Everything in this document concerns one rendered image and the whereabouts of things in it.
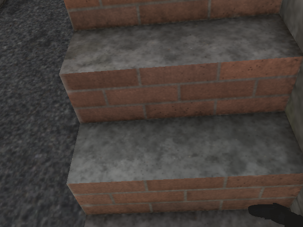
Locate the robot right hand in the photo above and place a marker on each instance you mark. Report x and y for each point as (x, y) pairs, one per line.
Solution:
(277, 213)

